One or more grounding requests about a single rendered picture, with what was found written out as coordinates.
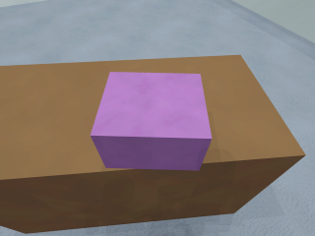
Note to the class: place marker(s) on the pedestal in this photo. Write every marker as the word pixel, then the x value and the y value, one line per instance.
pixel 52 177

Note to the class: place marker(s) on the carton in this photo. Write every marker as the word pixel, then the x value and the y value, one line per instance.
pixel 153 121

